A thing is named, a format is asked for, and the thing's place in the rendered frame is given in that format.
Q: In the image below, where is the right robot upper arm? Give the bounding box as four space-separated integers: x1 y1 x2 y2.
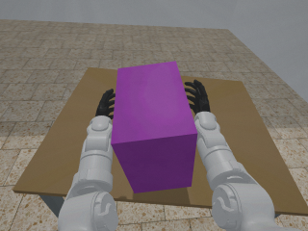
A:
211 182 302 231

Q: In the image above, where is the robot left hand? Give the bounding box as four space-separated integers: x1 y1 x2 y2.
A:
95 89 116 119

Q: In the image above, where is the robot right forearm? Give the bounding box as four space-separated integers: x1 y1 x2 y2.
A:
193 111 275 212

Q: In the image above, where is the left robot upper arm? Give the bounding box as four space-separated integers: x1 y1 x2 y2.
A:
58 191 119 231

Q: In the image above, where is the robot right hand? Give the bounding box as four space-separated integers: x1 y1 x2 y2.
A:
184 79 211 115

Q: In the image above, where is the carton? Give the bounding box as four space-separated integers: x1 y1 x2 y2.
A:
111 61 198 193

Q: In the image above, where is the table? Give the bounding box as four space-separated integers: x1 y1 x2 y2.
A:
13 67 308 218

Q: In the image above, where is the robot left forearm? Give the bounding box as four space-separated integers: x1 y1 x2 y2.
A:
58 115 114 231

